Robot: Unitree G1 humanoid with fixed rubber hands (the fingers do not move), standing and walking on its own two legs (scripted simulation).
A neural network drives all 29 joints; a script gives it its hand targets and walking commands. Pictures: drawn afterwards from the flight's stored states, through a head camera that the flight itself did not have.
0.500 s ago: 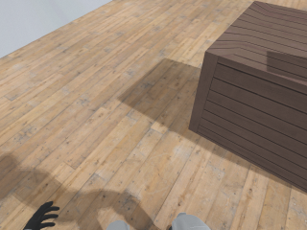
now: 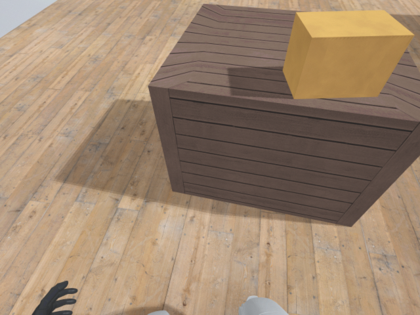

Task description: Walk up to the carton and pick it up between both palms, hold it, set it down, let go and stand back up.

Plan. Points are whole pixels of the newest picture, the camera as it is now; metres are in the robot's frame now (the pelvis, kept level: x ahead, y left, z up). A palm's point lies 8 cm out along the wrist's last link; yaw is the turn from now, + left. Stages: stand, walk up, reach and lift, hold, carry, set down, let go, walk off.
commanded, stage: walk up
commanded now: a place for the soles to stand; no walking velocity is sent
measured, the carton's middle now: (337, 55) +0.81 -0.43 +0.06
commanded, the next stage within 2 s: none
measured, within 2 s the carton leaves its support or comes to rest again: neither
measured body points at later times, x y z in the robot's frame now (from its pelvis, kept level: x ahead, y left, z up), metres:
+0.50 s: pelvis +0.13 -0.13 +0.00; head +0.15 -0.13 +0.45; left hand +0.34 +0.16 -0.09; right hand +0.10 -0.49 -0.09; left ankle +0.14 +0.04 -0.63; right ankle +0.15 -0.21 -0.69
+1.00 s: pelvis +0.24 -0.26 -0.01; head +0.25 -0.26 +0.44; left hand +0.49 +0.01 -0.10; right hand +0.14 -0.61 -0.10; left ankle +0.29 -0.09 -0.65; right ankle +0.25 -0.38 -0.69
